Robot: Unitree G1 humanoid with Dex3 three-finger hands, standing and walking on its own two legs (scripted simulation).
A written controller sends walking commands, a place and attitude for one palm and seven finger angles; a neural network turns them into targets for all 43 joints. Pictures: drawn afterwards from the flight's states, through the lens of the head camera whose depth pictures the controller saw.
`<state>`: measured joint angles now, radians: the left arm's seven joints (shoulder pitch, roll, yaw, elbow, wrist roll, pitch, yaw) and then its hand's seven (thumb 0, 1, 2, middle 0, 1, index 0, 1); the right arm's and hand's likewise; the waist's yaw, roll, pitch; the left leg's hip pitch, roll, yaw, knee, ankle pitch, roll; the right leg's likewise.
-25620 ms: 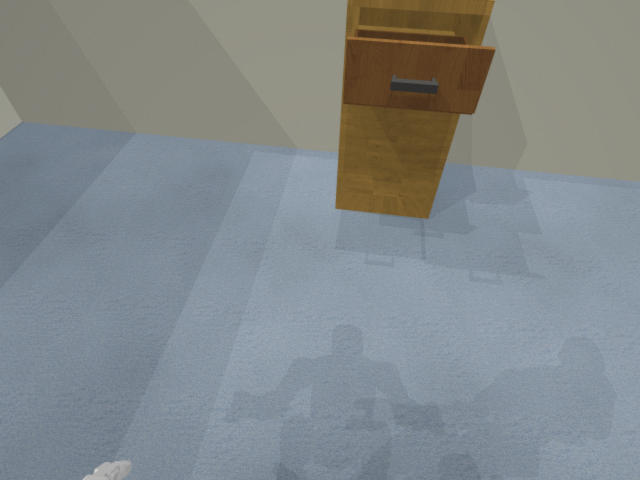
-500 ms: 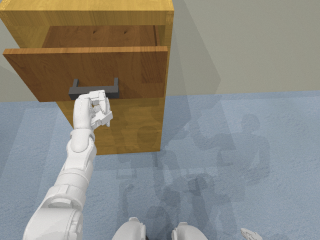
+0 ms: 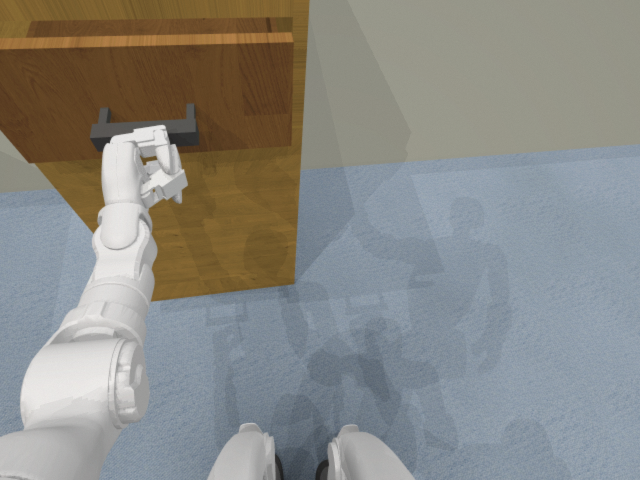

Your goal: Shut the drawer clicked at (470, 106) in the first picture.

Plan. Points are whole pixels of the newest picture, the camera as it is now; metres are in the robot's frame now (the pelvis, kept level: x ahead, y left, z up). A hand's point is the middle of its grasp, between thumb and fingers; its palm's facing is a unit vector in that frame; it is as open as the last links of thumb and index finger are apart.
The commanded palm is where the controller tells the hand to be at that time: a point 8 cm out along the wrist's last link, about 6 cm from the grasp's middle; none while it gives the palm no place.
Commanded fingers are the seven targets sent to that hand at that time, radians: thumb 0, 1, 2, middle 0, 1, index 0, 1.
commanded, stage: push the drawer shut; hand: left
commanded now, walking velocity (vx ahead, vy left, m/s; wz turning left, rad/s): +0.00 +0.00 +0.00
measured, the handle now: (148, 123) +0.56 +0.19 +0.07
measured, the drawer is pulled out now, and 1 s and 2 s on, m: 0.04 0.00 0.00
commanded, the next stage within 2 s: pull the fist back off the drawer in 0.72 s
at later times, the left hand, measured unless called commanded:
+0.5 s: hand (174, 144) +0.54 +0.15 +0.06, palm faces +0.09 -0.99 -0.05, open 3.1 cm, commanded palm +0.54 +0.19 +0.07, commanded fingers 0.00 0.90 0.90 -1.40 -1.60 -1.40 -1.60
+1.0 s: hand (172, 143) +0.54 +0.16 +0.06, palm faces +0.09 -1.00 -0.05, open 3.2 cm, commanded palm +0.55 +0.19 +0.07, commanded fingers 0.00 0.90 0.90 -1.40 -1.60 -1.40 -1.60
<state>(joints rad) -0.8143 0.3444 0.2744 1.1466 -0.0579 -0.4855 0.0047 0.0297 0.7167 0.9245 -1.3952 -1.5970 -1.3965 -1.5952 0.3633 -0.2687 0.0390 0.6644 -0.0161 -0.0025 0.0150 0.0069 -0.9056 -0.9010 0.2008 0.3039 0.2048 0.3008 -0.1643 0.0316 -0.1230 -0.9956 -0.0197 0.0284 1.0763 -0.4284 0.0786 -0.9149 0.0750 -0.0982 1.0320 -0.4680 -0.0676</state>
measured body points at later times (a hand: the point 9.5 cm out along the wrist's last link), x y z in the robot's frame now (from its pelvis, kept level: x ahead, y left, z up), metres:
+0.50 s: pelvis +0.01 +0.00 -0.01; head +0.14 +0.03 +0.42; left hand +0.53 +0.21 +0.06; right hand -0.01 -0.26 -0.11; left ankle +0.04 +0.07 -0.66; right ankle +0.01 -0.08 -0.66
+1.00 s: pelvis -0.01 +0.01 -0.01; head +0.13 +0.05 +0.41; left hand +0.53 +0.21 +0.06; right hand -0.04 -0.25 -0.11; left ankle +0.04 +0.07 -0.66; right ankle +0.01 -0.08 -0.66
